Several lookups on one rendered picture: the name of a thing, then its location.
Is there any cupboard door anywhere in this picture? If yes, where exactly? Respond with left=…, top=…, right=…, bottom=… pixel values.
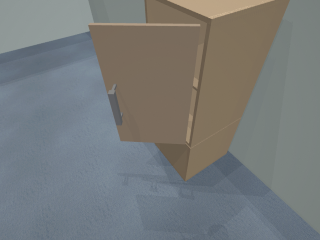
left=88, top=23, right=201, bottom=145

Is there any handle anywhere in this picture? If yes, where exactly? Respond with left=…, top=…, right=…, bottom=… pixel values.
left=108, top=84, right=123, bottom=126

